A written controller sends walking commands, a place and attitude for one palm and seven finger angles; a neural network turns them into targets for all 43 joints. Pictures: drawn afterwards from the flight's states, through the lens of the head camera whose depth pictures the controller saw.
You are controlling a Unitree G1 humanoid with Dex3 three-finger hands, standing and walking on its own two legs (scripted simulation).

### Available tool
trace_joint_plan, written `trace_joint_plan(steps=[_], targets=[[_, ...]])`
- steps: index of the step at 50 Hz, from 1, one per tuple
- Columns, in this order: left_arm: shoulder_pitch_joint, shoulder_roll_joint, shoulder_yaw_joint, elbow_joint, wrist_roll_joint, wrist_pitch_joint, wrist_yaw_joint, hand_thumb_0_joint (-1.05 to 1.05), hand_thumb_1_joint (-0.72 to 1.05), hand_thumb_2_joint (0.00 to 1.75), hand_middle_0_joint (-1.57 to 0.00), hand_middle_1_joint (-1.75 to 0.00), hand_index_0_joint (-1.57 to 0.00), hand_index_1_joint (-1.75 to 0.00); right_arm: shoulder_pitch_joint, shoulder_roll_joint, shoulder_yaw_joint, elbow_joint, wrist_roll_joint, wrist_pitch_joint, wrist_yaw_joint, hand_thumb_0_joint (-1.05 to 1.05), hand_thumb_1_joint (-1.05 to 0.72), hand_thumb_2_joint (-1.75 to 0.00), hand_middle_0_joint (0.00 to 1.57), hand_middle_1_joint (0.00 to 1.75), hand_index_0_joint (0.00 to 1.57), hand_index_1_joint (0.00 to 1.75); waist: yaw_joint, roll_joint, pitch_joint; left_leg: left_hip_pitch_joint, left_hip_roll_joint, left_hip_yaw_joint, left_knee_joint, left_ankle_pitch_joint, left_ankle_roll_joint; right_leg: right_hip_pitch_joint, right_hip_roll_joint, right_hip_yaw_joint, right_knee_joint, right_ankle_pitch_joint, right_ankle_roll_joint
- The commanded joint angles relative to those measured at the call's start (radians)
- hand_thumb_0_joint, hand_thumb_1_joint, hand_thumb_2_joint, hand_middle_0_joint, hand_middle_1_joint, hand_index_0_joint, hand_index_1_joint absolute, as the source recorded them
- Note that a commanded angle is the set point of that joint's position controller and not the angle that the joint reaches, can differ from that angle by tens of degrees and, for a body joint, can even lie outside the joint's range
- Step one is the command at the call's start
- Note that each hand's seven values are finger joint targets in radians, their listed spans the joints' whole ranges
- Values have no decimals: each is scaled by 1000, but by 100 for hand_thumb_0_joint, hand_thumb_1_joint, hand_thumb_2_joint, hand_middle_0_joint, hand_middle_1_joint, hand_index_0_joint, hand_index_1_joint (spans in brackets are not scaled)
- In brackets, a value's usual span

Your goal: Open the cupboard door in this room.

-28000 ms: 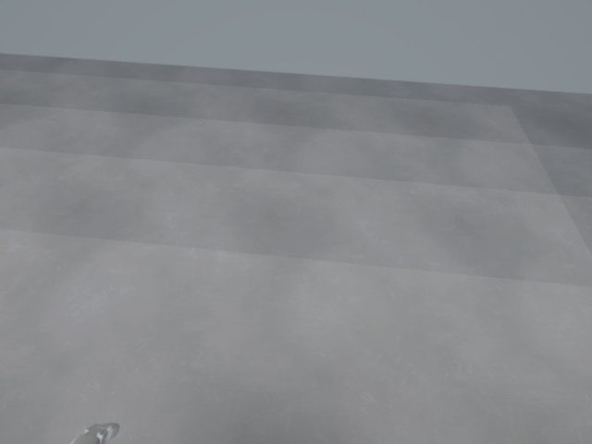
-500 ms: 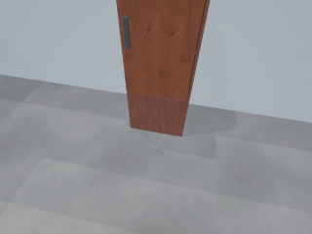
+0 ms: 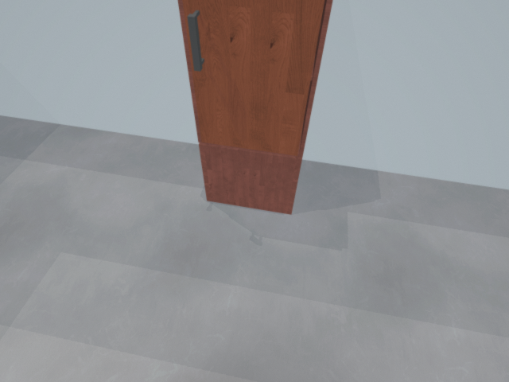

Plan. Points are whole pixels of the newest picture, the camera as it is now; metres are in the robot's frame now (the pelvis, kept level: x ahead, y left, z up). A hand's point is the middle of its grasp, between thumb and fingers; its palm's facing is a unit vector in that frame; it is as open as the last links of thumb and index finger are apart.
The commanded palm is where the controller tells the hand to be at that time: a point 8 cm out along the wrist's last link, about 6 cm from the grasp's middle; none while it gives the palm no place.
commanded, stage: look at it before walking up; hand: left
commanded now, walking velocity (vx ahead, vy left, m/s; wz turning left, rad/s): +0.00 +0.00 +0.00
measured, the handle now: (197, 41) +1.01 +0.23 +0.07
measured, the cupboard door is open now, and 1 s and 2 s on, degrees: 0 0 0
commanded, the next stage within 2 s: turn to face it in 0.34 s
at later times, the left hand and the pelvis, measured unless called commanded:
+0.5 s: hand out of the picture -0.02 +0.16 -0.18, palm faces +0.02 -0.99 -0.15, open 7.4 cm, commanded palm none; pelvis +0.01 +0.01 +0.00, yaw +0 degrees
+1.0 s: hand out of the picture +0.03 +0.19 -0.19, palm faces -0.01 -0.99 -0.17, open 7.4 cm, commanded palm none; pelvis +0.03 +0.02 -0.01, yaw -4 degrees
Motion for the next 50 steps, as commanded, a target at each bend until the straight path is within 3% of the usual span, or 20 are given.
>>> trace_joint_plan(steps=[1,22,29,34,37,40,42,44,46,48,50], targets=[[105,80,19,-11,-3,-8,11,0,90,90,-20,-30,-20,-30,51,-94,-22,-29,-3,-14,-7,0,-90,-90,20,30,20,30,9,-2,48,44,82,-104,-72,76,7,-116,-79,67,-92,123,-24],[101,103,20,-10,1,-10,9,0,90,90,-20,-30,-20,-30,16,-137,-25,-50,-3,-21,-9,0,-90,-90,20,30,20,30,7,1,31,75,87,-110,-70,132,14,-98,-82,67,-88,164,-20],[71,111,32,-26,2,8,5,0,90,90,-20,-30,-20,-30,9,-142,-34,-55,-5,-9,-12,0,-90,-90,20,30,20,30,4,7,54,63,106,-84,-47,94,8,-143,-68,89,-52,152,-23],[48,125,47,-50,5,16,-2,0,90,90,-20,-30,-20,-30,-9,-164,-50,-74,-7,-4,-13,0,-90,-90,20,30,20,30,4,18,15,72,129,-77,-17,87,17,-176,-54,102,13,177,-28],[34,125,54,-66,8,20,-5,0,90,90,-20,-30,-20,-30,-19,-170,-59,-86,-8,-3,-13,0,-90,-90,20,30,20,30,6,28,-1,52,150,-89,-22,45,28,-183,-39,99,49,158,-29],[53,123,46,-53,9,4,-7,0,90,90,-20,-30,-20,-30,-11,-167,-53,-83,-11,-14,-1,0,-90,-90,20,30,20,30,16,25,-20,36,116,-85,-50,-181,17,-150,-39,117,7,-5,-43],[56,130,47,-54,13,2,-11,0,90,90,-20,-30,-20,-30,-10,-155,-53,-87,-14,-12,6,0,-90,-90,20,30,20,30,20,7,40,-11,95,-74,-51,-290,11,-183,-50,141,-27,-138,-56],[70,145,54,-54,15,0,-12,0,90,90,-20,-30,-20,-30,-7,-145,-52,-97,-15,-10,11,0,-90,-90,20,30,20,30,24,-51,89,-48,63,-42,7,-294,6,-202,-81,188,-71,-211,-74],[104,179,70,-52,14,-2,-12,0,90,90,-20,-30,-20,-30,-10,-128,-49,-114,-17,-9,16,0,-90,-90,20,30,20,30,37,-141,118,-135,15,14,136,-264,-4,-158,-150,275,-138,-270,-115],[139,207,85,-46,10,-10,-9,0,90,90,-20,-30,-20,-30,-41,-124,-49,-144,-22,-12,22,0,-90,-90,20,30,20,30,55,-193,146,-242,2,19,238,-240,-11,-91,-229,369,-173,-194,-164],[139,212,93,-49,13,-19,-8,0,90,90,-20,-30,-20,-30,-34,-131,-50,-160,-20,-21,25,0,-90,-90,20,30,20,30,46,-175,111,-261,10,1,244,-262,-10,-25,-258,352,-123,-31,-185]])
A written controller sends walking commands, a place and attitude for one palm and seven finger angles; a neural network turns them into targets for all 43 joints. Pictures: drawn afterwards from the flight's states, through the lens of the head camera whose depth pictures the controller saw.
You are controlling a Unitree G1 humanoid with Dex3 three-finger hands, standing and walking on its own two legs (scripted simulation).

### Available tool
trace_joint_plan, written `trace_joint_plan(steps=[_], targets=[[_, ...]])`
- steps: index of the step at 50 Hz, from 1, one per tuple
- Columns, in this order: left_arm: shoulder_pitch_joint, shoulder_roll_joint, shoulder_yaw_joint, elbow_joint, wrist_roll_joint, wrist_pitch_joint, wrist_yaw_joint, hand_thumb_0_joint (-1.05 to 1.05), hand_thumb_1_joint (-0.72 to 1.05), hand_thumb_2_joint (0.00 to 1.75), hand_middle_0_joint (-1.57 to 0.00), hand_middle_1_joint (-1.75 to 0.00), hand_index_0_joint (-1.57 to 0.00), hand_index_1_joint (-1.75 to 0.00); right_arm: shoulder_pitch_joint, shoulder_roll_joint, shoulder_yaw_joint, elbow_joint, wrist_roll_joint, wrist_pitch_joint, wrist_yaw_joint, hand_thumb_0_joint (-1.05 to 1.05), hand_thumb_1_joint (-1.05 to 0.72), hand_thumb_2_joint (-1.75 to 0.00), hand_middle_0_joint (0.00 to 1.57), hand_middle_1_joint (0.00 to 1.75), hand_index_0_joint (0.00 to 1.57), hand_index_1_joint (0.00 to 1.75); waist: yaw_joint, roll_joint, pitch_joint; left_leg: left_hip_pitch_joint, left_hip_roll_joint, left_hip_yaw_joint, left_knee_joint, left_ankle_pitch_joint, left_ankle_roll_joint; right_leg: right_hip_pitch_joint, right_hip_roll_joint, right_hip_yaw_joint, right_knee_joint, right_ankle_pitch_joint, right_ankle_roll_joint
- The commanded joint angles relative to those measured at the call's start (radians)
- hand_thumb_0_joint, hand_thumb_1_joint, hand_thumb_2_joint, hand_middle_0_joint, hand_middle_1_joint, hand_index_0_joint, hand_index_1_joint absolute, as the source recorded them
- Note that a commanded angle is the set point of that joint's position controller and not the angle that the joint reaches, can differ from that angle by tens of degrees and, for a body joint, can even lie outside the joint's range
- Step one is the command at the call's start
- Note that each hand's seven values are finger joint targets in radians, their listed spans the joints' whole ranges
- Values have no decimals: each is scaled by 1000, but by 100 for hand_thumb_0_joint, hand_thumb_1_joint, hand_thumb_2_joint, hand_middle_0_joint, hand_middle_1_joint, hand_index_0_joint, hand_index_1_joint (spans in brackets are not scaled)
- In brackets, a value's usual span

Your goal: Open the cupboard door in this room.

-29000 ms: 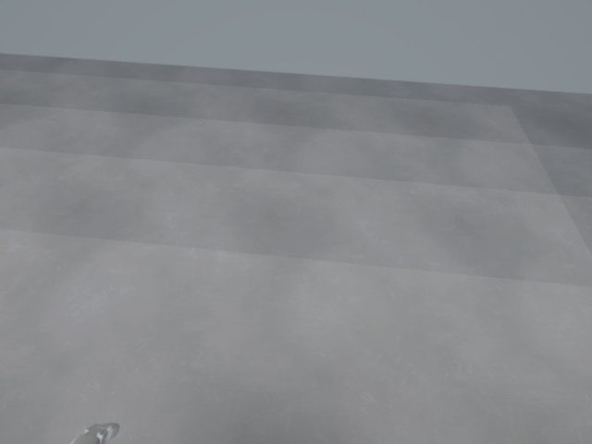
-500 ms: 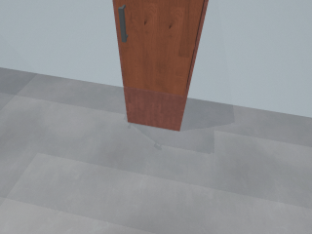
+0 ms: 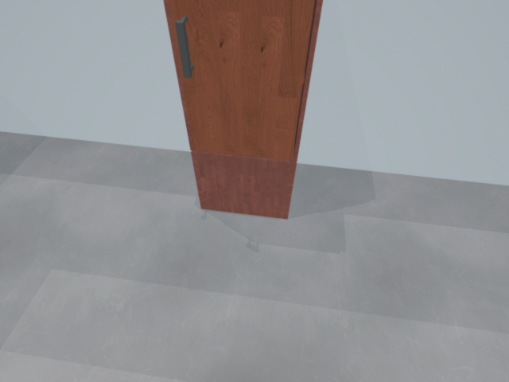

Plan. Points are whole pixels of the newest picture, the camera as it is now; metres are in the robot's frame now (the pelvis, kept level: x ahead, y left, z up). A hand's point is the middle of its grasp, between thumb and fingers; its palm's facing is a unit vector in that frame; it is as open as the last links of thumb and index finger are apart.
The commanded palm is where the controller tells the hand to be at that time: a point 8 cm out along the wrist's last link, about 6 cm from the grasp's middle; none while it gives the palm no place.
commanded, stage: take the last steps up to it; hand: left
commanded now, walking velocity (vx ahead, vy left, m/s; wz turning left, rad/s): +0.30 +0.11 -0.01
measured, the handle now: (186, 47) +0.97 +0.27 +0.08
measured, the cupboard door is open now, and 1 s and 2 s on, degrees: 0 0 0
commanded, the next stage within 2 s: come to a stop and stand still in 0.92 s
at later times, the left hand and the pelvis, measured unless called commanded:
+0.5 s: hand (169, 319) +0.27 +0.19 -0.17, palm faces -0.08 -0.98 -0.18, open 7.3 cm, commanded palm none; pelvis +0.15 +0.03 +0.00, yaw -3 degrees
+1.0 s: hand (140, 314) +0.27 +0.26 -0.18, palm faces +0.11 -0.98 -0.19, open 7.3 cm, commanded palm none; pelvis +0.32 +0.07 +0.00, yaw +1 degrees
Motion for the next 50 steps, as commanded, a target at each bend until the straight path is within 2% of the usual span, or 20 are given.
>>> trace_joint_plan(steps=[1,3,4,5,7,9,17,22,26,27,28,29,31,32,36,44,47,48,49,50], targets=[[107,183,57,-6,-3,-15,17,0,90,90,-20,-30,-20,-30,-16,-58,-13,-99,-1,-42,4,0,-90,-90,20,30,20,30,13,-179,129,-139,4,-29,-28,-51,-6,-7,-253,239,-184,114,-187],[24,135,50,-41,-6,-9,8,0,90,90,-20,-30,-20,-30,164,-96,-19,-44,-2,-57,-4,0,-90,-90,20,30,20,30,-79,12,71,208,43,-129,-218,70,34,-232,-90,46,86,127,-106],[-6,73,37,-70,-9,-7,3,0,90,90,-20,-30,-20,-30,289,-173,-41,-2,-13,-60,-10,0,-90,-90,20,30,20,30,-113,288,52,345,253,-415,-344,103,88,-434,26,-115,385,-75,-53],[-88,78,28,-103,-4,-10,11,0,90,90,-20,-30,-20,-30,354,-164,-36,20,-12,-53,-22,0,-90,-90,20,30,20,30,-133,292,103,336,334,-507,-405,176,133,-550,13,-55,580,-185,-59],[-115,69,31,-93,-5,-16,0,0,90,90,-20,-30,-20,-30,263,-109,-16,-7,-9,-58,-26,0,-90,-90,20,30,20,30,-88,83,157,250,328,-414,-406,233,196,-587,-67,-8,706,-90,-64],[-94,56,33,-80,2,-10,-10,0,90,90,-20,-30,-20,-30,204,-84,-8,-24,-9,-73,-29,0,-90,-90,20,30,20,30,-46,28,135,216,266,-298,-422,302,166,-552,-81,-18,710,2,-49],[-190,49,30,-131,-2,6,-25,0,90,90,-20,-30,-20,-30,220,-52,-9,17,0,-89,-33,0,-90,-90,20,30,20,30,-26,54,123,312,193,-124,-427,581,156,-592,-71,-90,462,134,-21],[-253,43,22,-169,-5,-8,-23,0,90,90,-20,-30,-20,-30,223,-61,-12,41,1,-83,-30,0,-90,-90,20,30,20,30,-27,62,127,297,181,-77,-365,801,142,-421,-16,-138,222,164,-58],[50,105,41,-92,5,-33,-9,0,90,90,-20,-30,-20,-30,167,-111,-23,35,10,-76,-26,0,-90,-90,20,30,20,30,110,38,-28,261,146,-41,13,988,88,-25,38,-155,39,222,-95],[187,170,57,-52,10,-46,-1,0,90,90,-20,-30,-20,-30,154,-97,-25,15,18,-76,-15,0,-90,-90,20,30,20,30,162,-48,-105,84,93,-21,253,726,57,205,-91,-22,3,307,-140],[259,260,78,-30,4,-46,10,0,90,90,-20,-30,-20,-30,187,-33,-17,-17,28,-82,-10,0,-90,-90,20,30,20,30,143,-231,-165,-197,-64,-27,573,-19,13,359,-383,430,-98,419,-266],[199,283,87,-34,-17,-44,9,0,90,90,-20,-30,-20,-30,161,-48,-19,-29,23,-61,-12,0,-90,-90,20,30,20,30,110,-194,-141,-259,-49,-150,759,-181,19,259,-478,572,-219,275,-317],[19,185,64,-84,-15,-42,17,0,90,90,-20,-30,-20,-30,49,-36,-24,-54,4,-45,-2,0,-90,-90,20,30,20,30,56,-19,65,-313,51,-210,746,-13,23,-24,-400,394,-275,37,-244],[-19,142,51,-90,-10,-49,17,0,90,90,-20,-30,-20,-30,41,-14,-20,-55,-3,-36,2,0,-90,-90,20,30,20,30,26,-27,93,-279,68,-202,698,38,13,-126,-353,300,-290,53,-215],[-22,125,51,-82,2,-63,12,0,90,90,-20,-30,-20,-30,84,1,-18,-51,-13,-12,11,0,-90,-90,20,30,20,30,-21,-96,20,-212,79,-140,496,89,-32,-175,-264,81,-291,199,-182],[9,204,56,-53,0,-57,-4,0,90,90,-20,-30,-20,-30,-136,-45,-10,-153,-3,-31,37,0,-90,-90,20,30,20,30,28,-169,54,-155,44,-75,74,163,-44,-81,-256,2,-288,222,-168],[-4,209,59,-48,-1,-42,1,0,90,90,-20,-30,-20,-30,-96,-67,-12,-146,-2,-42,33,0,-90,-90,20,30,20,30,-5,-137,36,26,12,-47,-80,179,-37,-117,-240,-27,-200,216,-135],[-4,194,55,-45,-3,-34,2,0,90,90,-20,-30,-20,-30,-32,-94,-15,-122,-3,-49,28,0,-90,-90,20,30,20,30,-32,-80,8,146,6,-42,-156,205,-38,-153,-200,-60,-114,176,-111],[24,157,45,-48,-6,-28,-3,0,90,90,-20,-30,-20,-30,55,-159,-28,-97,-9,-57,19,0,-90,-90,20,30,20,30,-59,74,-52,296,93,-138,-206,240,-9,-229,-127,-108,79,101,-75],[45,105,34,-64,-12,-27,-9,0,90,90,-20,-30,-20,-30,134,-257,-53,-89,-16,-57,9,0,-90,-90,20,30,20,30,-78,297,-85,379,295,-395,-275,336,72,-386,-12,-173,332,-187,-33]])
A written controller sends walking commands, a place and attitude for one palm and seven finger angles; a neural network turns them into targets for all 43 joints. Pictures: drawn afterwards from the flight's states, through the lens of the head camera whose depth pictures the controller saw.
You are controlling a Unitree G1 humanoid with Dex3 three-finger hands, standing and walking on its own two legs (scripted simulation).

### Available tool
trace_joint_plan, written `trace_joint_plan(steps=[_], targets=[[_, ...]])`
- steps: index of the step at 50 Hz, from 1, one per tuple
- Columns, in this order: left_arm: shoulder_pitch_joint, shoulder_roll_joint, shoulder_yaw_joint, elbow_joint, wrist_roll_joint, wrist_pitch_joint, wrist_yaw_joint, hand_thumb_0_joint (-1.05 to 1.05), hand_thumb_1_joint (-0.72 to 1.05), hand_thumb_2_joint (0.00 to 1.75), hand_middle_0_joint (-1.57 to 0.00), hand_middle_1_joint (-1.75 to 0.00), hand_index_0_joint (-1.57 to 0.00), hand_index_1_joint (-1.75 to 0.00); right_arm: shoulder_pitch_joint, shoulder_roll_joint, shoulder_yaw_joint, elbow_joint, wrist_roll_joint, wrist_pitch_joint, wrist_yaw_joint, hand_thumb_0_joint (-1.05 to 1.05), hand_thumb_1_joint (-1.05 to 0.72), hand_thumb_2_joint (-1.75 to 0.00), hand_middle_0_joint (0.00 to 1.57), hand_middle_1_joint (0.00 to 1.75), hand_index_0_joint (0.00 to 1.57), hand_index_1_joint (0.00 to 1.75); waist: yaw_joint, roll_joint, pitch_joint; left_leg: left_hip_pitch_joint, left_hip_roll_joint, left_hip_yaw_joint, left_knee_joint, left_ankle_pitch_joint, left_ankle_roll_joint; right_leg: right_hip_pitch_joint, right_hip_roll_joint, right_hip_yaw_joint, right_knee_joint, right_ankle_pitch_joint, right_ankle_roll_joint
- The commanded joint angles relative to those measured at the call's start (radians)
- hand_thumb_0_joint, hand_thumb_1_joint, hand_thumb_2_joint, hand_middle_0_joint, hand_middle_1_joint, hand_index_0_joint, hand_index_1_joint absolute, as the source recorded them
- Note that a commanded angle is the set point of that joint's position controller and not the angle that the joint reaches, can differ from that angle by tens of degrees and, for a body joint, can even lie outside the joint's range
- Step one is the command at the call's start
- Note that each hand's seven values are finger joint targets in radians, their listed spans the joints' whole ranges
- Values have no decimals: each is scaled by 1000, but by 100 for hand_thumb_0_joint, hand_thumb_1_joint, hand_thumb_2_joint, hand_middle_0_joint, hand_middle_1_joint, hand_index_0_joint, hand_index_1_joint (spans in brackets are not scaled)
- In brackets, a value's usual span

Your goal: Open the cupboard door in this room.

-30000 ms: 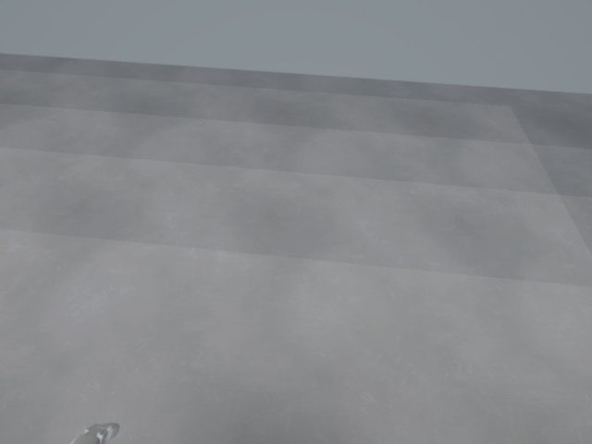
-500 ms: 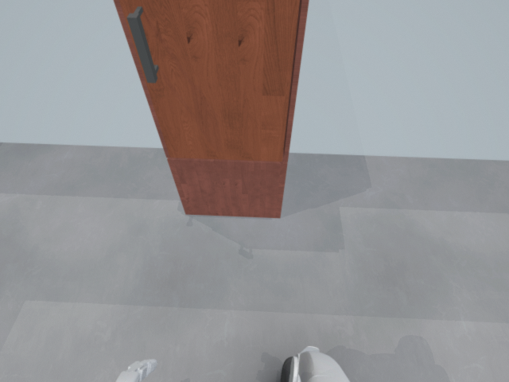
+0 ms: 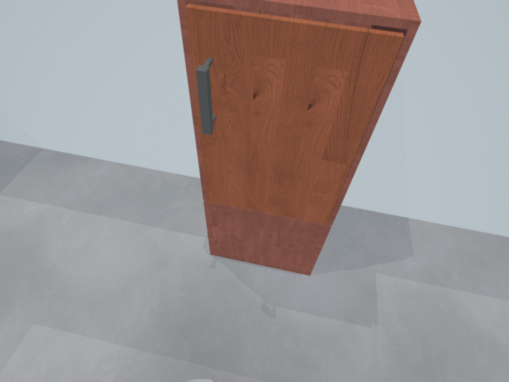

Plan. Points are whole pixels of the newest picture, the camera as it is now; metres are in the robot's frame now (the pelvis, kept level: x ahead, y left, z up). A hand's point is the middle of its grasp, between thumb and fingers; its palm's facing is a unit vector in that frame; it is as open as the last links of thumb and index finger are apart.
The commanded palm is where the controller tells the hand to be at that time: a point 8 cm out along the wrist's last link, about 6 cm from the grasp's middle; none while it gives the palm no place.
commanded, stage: come to a stop and stand still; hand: left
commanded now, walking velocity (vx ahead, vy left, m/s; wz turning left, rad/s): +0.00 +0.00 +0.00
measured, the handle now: (208, 97) +0.65 +0.19 +0.08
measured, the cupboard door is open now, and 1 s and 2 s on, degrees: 0 0 0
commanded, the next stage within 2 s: look again from close up in 1.22 s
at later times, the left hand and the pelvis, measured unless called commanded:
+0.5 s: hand (160, 381) +0.14 +0.18 -0.16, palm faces -0.06 -0.96 -0.27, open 7.4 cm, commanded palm none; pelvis +0.04 -0.02 +0.00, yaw -3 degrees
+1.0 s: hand out of the picture +0.02 +0.19 -0.17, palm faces +0.02 -0.98 -0.21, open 7.4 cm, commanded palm none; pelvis +0.00 +0.00 +0.01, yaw -2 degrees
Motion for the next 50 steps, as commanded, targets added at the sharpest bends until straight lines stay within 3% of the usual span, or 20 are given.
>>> trace_joint_plan(steps=[1,3,5,9,13,20,22,23,24,25,26,27,31,37,41,42,43,45,47,50], targets=[[-24,36,1,-97,-11,-6,11,0,90,90,-20,-30,-20,-30,328,-219,-47,48,-12,-5,-32,0,-90,-90,20,30,20,30,-145,300,-96,418,324,-388,-254,180,163,-439,41,66,499,-322,-42],[-44,32,-1,-62,-19,5,21,0,90,90,-20,-30,-20,-30,180,-125,-19,24,-6,-4,-50,0,-90,-90,20,30,20,30,-91,200,-39,241,288,-291,-248,388,176,-373,-22,164,549,-202,-37],[10,26,-8,-21,-23,16,19,0,90,90,-20,-30,-20,-30,88,-81,2,14,0,-18,-60,0,-90,-90,20,30,20,30,-41,85,-44,192,233,-165,-236,588,153,-266,-24,166,470,-110,-11],[8,50,3,-31,-16,60,26,0,90,90,-20,-30,-20,-30,110,-106,-22,39,5,3,-80,0,-90,-90,20,30,20,30,-58,79,-93,267,259,-144,-196,758,173,-280,10,166,464,-87,7],[-52,64,21,-86,-11,86,23,0,90,90,-20,-30,-20,-30,110,-130,-41,39,-3,22,-86,0,-90,-90,20,30,20,30,-65,129,-64,254,279,-152,-177,715,199,-348,32,188,548,-112,6],[-116,50,8,-138,-12,71,22,0,90,90,-20,-30,-20,-30,94,-134,-60,35,-11,35,-69,0,-90,-90,20,30,20,30,-75,204,-77,224,232,-132,-135,560,165,-215,46,121,230,-103,-16],[-65,58,8,-116,-15,54,25,0,90,90,-20,-30,-20,-30,88,-129,-58,37,-4,39,-59,0,-90,-90,20,30,20,30,-44,168,-108,178,178,-104,-86,428,116,-69,54,93,4,98,-19],[-46,87,9,-106,-12,42,29,0,90,90,-20,-30,-20,-30,101,-103,-55,37,4,38,-52,0,-90,-90,20,30,20,30,-37,98,-126,138,123,-73,-30,287,66,12,20,122,-116,228,-21],[-57,159,14,-107,-4,28,37,0,90,90,-20,-30,-20,-30,126,-40,-43,30,14,37,-44,0,-90,-90,20,30,20,30,-51,-100,-145,27,36,-7,73,18,5,82,-156,315,-145,429,-74],[-90,196,14,-120,-7,22,36,0,90,90,-20,-30,-20,-30,108,-8,-29,8,17,46,-39,0,-90,-90,20,30,20,30,-52,-192,-93,-11,-37,-5,134,-302,-22,6,-285,374,-157,609,-162],[-95,202,21,-125,-8,21,36,0,90,90,-20,-30,-20,-30,84,-13,-30,8,13,68,-45,0,-90,-90,20,30,20,30,-32,-217,-89,11,-36,-59,232,-390,-20,-69,-307,407,-189,556,-217],[-133,195,23,-121,-9,23,39,0,90,90,-20,-30,-20,-30,84,-24,-30,19,8,75,-47,0,-90,-90,20,30,20,30,-45,-236,-59,-7,-39,-88,295,-369,-17,-83,-287,412,-187,531,-233],[-164,174,25,-132,-9,27,44,0,90,90,-20,-30,-20,-30,117,-37,-24,48,10,69,-43,0,-90,-90,20,30,20,30,-47,-155,-65,-50,-48,-95,352,-277,-26,13,-226,304,-128,630,-209],[-106,183,35,-113,-5,28,42,0,90,90,-20,-30,-20,-30,90,-38,-18,25,11,58,-39,0,-90,-90,20,30,20,30,-15,-184,-67,-3,-68,-74,165,-251,-27,33,-216,341,-154,497,-214],[-144,167,29,-103,-14,34,40,0,90,90,-20,-30,-20,-30,170,-26,-11,53,11,44,-43,0,-90,-90,20,30,20,30,-63,-178,-83,205,-77,-42,-118,-65,-15,-78,-159,300,-125,317,-148],[-148,144,23,-107,-20,38,38,0,90,90,-20,-30,-20,-30,189,-41,-10,65,11,37,-45,0,-90,-90,20,30,20,30,-71,-113,-83,274,-54,-65,-169,-22,-4,-139,-114,273,-101,205,-115],[-139,111,13,-110,-24,44,33,0,90,90,-20,-30,-20,-30,175,-74,-14,58,6,32,-46,0,-90,-90,20,30,20,30,-64,-2,-63,283,27,-157,-192,9,31,-204,-47,227,-68,86,-76],[-136,69,0,-104,-18,53,26,0,90,90,-20,-30,-20,-30,105,-116,-15,43,3,31,-49,0,-90,-90,20,30,20,30,-43,127,-13,85,139,-271,-301,-133,89,-111,15,125,-15,25,-22],[-120,64,-9,-73,-9,59,21,0,90,90,-20,-30,-20,-30,47,-111,-8,33,3,32,-50,0,-90,-90,20,30,20,30,-29,171,59,-34,109,-246,-371,-273,82,-39,18,117,15,61,-20],[-66,70,-22,-35,-10,49,18,0,90,90,-20,-30,-20,-30,61,-94,-3,42,9,28,-54,0,-90,-90,20,30,20,30,-25,112,52,36,58,-195,-330,-212,60,-37,4,138,-68,136,-26]])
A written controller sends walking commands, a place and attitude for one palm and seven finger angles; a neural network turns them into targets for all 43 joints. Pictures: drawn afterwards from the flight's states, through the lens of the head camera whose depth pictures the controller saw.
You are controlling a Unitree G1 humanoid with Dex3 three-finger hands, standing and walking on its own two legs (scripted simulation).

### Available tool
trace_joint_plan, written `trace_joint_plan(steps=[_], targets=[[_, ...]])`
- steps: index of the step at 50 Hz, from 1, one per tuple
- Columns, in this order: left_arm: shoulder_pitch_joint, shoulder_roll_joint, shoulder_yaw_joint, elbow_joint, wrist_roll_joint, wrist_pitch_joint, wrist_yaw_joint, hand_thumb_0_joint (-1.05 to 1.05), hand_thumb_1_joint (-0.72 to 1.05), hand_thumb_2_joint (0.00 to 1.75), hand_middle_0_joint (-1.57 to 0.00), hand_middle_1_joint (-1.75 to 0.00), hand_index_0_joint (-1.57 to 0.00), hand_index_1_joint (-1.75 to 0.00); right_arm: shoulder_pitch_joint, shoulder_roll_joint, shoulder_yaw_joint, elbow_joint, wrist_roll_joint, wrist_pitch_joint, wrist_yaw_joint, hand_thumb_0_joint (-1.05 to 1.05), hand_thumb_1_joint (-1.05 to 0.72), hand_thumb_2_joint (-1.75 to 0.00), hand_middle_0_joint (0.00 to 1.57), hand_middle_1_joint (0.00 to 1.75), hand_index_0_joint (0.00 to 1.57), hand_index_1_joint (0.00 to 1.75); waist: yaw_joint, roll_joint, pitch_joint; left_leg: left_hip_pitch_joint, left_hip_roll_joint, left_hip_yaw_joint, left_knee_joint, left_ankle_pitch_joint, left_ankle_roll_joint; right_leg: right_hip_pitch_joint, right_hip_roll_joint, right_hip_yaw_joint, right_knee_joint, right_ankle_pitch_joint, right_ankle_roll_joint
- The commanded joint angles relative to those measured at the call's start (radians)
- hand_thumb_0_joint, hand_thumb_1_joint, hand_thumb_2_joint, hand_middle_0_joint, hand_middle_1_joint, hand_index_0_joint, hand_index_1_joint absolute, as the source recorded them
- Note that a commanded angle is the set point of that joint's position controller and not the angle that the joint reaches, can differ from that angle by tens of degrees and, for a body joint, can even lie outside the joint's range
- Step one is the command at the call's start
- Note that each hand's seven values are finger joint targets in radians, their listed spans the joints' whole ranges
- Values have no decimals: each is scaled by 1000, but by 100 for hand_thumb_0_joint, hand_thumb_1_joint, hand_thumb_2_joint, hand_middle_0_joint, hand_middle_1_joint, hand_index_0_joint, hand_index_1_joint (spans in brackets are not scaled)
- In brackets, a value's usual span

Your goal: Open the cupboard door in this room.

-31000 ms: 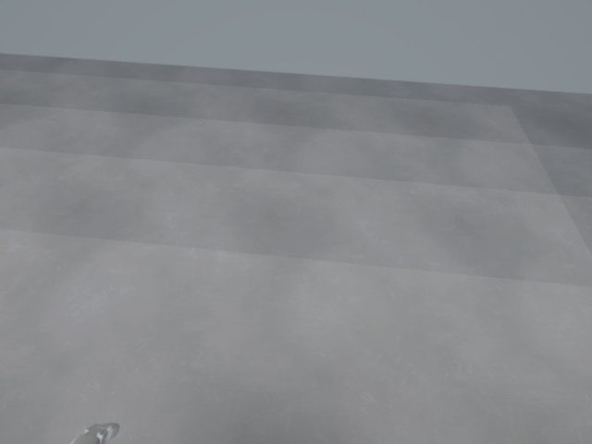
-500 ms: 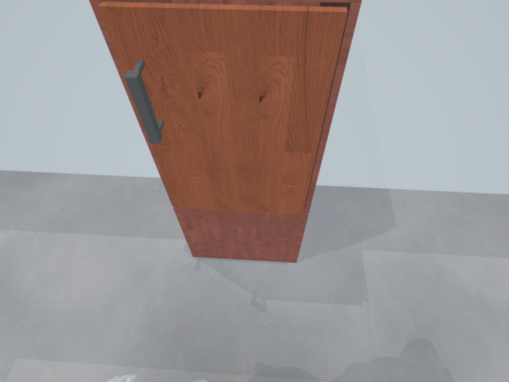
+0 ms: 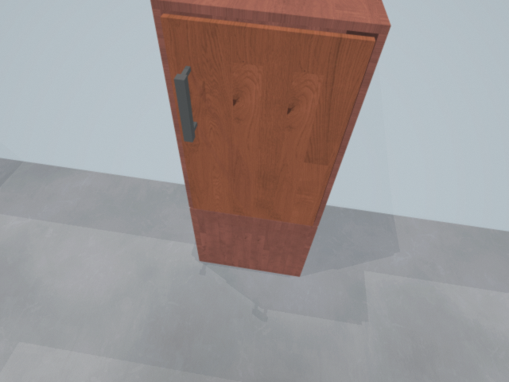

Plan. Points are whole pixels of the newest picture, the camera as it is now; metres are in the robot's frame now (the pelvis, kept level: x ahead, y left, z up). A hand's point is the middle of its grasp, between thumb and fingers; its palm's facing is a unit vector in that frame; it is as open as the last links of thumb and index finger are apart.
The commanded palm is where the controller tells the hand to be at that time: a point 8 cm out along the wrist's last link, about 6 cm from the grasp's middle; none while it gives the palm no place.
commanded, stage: come to a stop and stand still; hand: left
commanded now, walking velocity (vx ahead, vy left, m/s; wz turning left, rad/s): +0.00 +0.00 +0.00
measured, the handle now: (188, 105) +0.63 +0.22 +0.07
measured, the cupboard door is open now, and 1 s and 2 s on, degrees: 0 0 0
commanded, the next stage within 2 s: look again from close up in 0.22 s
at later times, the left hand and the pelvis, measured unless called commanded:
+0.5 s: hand out of the picture +0.03 +0.18 -0.17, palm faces +0.00 -0.98 -0.21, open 7.3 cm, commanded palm none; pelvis +0.03 +0.01 +0.00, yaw +0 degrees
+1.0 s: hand out of the picture +0.06 +0.17 -0.17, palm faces +0.00 -0.97 -0.23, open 7.3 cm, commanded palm none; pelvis +0.03 -0.01 +0.00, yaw -1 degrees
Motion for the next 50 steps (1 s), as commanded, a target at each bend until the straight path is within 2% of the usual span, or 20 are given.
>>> trace_joint_plan(steps=[1,3,5,8,13,15,16,17,18,20,22,24,25,29,34,38,42,45,47,50], targets=[[55,62,-3,-13,-4,-27,4,0,90,90,-20,-30,-20,-30,4,-137,-23,-40,3,-21,-10,0,-90,-90,20,30,20,30,-7,151,42,-151,135,-135,-247,-157,38,96,-25,34,-89,4,0],[59,62,-7,-3,-3,-30,5,0,90,90,-20,-30,-20,-30,27,-125,-24,-32,2,-17,-9,0,-90,-90,20,30,20,30,-17,75,71,-146,110,-122,-228,-180,26,65,-29,60,-134,-32,-3],[64,60,-9,3,-5,-36,7,0,90,90,-20,-30,-20,-30,57,-113,-21,-23,4,-19,-10,0,-90,-90,20,30,20,30,-28,33,62,-94,101,-103,-201,-105,22,35,-39,78,-162,-31,-10],[72,51,-12,12,-8,-43,10,0,90,90,-20,-30,-20,-30,82,-102,-14,-9,5,-28,-12,0,-90,-90,20,30,20,30,-36,34,24,-57,101,-92,-186,-23,18,50,-47,79,-162,8,-11],[91,41,-14,24,-12,-52,14,0,90,90,-20,-30,-20,-30,104,-93,-8,10,8,-42,-17,0,-90,-90,20,30,20,30,-34,34,-32,-14,108,-77,-154,118,16,88,-54,69,-143,103,-14],[94,39,-13,28,-13,-53,17,0,90,90,-20,-30,-20,-30,111,-89,-7,18,8,-44,-19,0,-90,-90,20,30,20,30,-32,37,-28,-10,108,-73,-142,158,14,96,-54,65,-134,136,-18],[175,52,-21,60,-5,-70,60,0,90,90,-20,-30,-20,-30,25,-121,-3,-46,12,-55,-6,0,-90,-90,20,30,20,30,-3,76,-40,-59,126,-25,36,201,-7,103,-88,114,-85,320,-36],[137,94,-16,20,-10,-82,49,0,90,90,-20,-30,-20,-30,99,-72,-1,-64,4,-46,-3,0,-90,-90,20,30,20,30,-53,106,-124,-58,54,-44,-7,35,-8,131,-110,136,-74,197,-56],[113,77,-19,8,-10,-82,40,0,90,90,-20,-30,-20,-30,131,-68,5,-58,2,-52,-1,0,-90,-90,20,30,20,30,-55,125,-107,-59,76,-61,-38,78,3,90,-81,107,-47,89,-65],[94,54,-18,-4,-8,-73,29,0,90,90,-20,-30,-20,-30,164,-76,8,-67,-5,-62,-5,0,-90,-90,20,30,20,30,-48,182,-61,-90,107,-84,-53,219,23,82,-41,48,-4,69,-58],[88,33,-20,-9,-10,-69,26,0,90,90,-20,-30,-20,-30,169,-85,8,-73,-5,-63,-13,0,-90,-90,20,30,20,30,-41,118,-28,-87,116,-90,-58,317,32,81,-27,35,7,97,-53],[80,30,-19,-12,-13,-66,24,0,90,90,-20,-30,-20,-30,173,-87,8,-75,-3,-60,-17,0,-90,-90,20,30,20,30,-41,68,-10,-74,110,-80,-63,296,34,75,-32,39,-2,127,-51],[66,37,-17,-12,-13,-65,22,0,90,90,-20,-30,-20,-30,177,-83,10,-72,-4,-58,-17,0,-90,-90,20,30,20,30,-43,66,20,-91,105,-82,-77,276,35,71,-33,36,1,125,-51],[55,47,-13,-21,-15,-61,21,0,90,90,-20,-30,-20,-30,175,-89,12,-58,-6,-56,-16,0,-90,-90,20,30,20,30,-39,31,39,-92,95,-75,-104,197,32,73,-35,54,-17,134,-49],[40,63,-4,-37,-15,-63,20,0,90,90,-20,-30,-20,-30,172,-90,13,-42,-8,-57,-15,0,-90,-90,20,30,20,30,-37,11,11,-64,89,-66,-108,198,30,93,-44,64,-26,173,-52],[32,75,0,-42,-15,-66,19,0,90,90,-20,-30,-20,-30,164,-92,11,-30,-8,-57,-16,0,-90,-90,20,30,20,30,-37,22,-21,-41,88,-56,-99,211,25,111,-51,68,-27,221,-55],[27,80,1,-40,-14,-67,19,0,90,90,-20,-30,-20,-30,152,-92,9,-18,-8,-55,-16,0,-90,-90,20,30,20,30,-36,30,-19,-33,88,-52,-98,210,21,112,-55,72,-34,242,-57],[25,75,0,-36,-13,-66,17,0,90,90,-20,-30,-20,-30,152,-84,9,-10,-7,-52,-17,0,-90,-90,20,30,20,30,-41,19,-13,-26,91,-50,-104,183,19,105,-51,74,-48,220,-58],[26,79,2,-35,-13,-66,17,0,90,90,-20,-30,-20,-30,144,-91,9,-6,-7,-51,-17,0,-90,-90,20,30,20,30,-40,43,-11,-28,91,-47,-102,178,17,104,-53,80,-54,215,-59],[41,82,5,-36,-6,-62,14,0,90,90,-20,-30,-20,-30,157,-79,11,-4,-9,-40,-13,0,-90,-90,20,30,20,30,-36,26,2,-46,69,-24,-72,32,17,86,-65,108,-79,37,-74]])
